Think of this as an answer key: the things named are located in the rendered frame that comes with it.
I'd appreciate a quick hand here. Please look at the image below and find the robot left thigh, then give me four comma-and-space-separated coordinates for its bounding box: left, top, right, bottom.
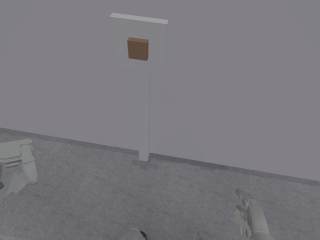
116, 230, 146, 240

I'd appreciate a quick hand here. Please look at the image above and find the left robot hand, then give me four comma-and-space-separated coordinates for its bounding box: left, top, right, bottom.
0, 139, 38, 205

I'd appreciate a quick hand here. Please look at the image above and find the right robot hand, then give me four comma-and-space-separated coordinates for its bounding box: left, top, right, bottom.
230, 188, 270, 240

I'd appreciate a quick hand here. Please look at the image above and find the robot left shin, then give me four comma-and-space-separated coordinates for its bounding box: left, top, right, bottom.
129, 228, 142, 235

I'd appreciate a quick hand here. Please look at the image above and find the panel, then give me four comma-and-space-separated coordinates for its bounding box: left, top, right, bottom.
109, 13, 169, 162

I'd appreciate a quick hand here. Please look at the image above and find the button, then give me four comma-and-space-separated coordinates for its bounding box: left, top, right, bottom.
127, 37, 149, 61

